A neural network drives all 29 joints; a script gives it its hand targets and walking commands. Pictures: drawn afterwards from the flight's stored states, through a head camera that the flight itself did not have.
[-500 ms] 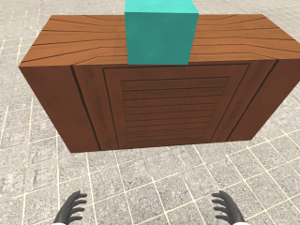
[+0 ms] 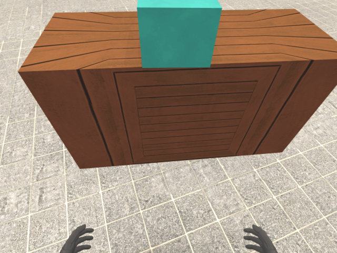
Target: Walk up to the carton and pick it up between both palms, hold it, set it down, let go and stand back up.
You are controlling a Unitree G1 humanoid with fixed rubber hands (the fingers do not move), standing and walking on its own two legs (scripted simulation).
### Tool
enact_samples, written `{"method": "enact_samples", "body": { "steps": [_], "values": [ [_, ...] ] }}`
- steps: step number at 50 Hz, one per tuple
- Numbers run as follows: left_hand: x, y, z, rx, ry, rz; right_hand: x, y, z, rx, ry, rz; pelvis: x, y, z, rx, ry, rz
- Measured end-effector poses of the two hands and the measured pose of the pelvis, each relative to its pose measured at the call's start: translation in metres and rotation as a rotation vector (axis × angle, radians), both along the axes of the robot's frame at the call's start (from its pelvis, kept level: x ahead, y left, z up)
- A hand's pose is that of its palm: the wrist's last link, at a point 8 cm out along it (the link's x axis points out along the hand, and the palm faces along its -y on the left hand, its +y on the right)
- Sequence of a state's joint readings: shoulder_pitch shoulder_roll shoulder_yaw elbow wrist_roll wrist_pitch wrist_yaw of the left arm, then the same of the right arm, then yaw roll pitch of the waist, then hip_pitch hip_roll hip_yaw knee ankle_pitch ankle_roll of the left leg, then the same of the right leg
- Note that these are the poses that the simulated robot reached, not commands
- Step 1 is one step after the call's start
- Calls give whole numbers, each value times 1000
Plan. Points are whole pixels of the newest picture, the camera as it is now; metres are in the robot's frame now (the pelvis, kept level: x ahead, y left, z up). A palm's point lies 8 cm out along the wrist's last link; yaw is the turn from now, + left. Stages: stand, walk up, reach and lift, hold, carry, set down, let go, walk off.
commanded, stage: stand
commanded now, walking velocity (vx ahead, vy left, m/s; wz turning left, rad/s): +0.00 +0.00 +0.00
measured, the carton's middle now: (175, 23) +0.92 -0.03 +0.11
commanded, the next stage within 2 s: walk up in 1.22 s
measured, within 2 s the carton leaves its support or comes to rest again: neither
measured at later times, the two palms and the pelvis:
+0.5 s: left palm out of the picture +0.11 +0.24 -0.09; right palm out of the picture +0.11 -0.24 -0.09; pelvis -0.01 +0.00 +0.00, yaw +0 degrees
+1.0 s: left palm out of the picture +0.10 +0.24 -0.09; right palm out of the picture +0.09 -0.25 -0.09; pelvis -0.01 +0.00 +0.01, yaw -1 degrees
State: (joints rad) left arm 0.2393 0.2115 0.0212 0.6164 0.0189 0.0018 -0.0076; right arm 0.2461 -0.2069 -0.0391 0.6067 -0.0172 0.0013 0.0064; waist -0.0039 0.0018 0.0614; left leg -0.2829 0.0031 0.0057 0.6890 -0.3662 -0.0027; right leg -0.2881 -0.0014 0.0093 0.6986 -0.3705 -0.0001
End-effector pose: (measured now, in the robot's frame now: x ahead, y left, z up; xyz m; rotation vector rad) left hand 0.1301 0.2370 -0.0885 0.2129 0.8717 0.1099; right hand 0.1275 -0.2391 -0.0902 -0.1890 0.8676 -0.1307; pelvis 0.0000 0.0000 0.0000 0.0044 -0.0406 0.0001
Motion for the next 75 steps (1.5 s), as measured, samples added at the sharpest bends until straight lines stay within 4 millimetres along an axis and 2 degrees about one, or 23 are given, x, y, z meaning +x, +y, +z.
{"method": "enact_samples", "body": {
  "steps": [9,30,63,72,75],
  "values": [
    [0,-1,3,-3,-12,0,-4,-1,2,2,-2,-3,-2,-1,2,1,-6,-1],
    [-20,0,0,-2,31,9,-23,-5,-1,-2,43,-12,-9,-2,5,0,-8,-5],
    [-34,3,-2,1,69,7,-44,-6,-4,-6,85,-28,-13,0,7,0,-10,-14],
    [-38,4,-4,2,86,4,-49,-6,-4,-10,98,-31,-13,1,8,0,-8,-16],
    [-39,7,-5,12,82,-6,-56,-10,-5,-24,103,-25,-7,-1,6,2,-5,-2]
  ]
}}
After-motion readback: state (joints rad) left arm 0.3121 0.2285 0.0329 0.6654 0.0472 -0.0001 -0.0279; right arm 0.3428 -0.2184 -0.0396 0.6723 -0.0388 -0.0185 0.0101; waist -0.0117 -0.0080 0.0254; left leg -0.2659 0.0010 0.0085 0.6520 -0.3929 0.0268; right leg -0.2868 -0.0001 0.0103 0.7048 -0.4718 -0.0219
